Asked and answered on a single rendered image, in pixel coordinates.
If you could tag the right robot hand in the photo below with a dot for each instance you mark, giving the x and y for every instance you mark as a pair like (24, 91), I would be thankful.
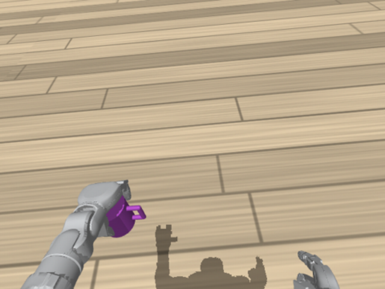
(323, 277)

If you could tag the left robot hand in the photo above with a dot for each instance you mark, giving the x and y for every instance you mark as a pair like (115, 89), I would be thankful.
(105, 194)

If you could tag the left robot arm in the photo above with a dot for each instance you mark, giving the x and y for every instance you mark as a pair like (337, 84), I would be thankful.
(70, 250)

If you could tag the mug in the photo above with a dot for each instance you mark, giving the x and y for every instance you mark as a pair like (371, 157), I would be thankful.
(122, 218)

